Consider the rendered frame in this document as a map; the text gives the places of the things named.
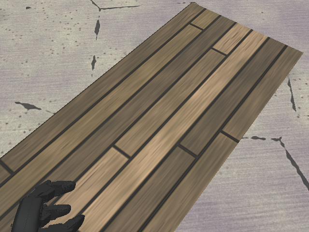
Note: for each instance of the robot left hand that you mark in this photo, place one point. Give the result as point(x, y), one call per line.
point(32, 215)

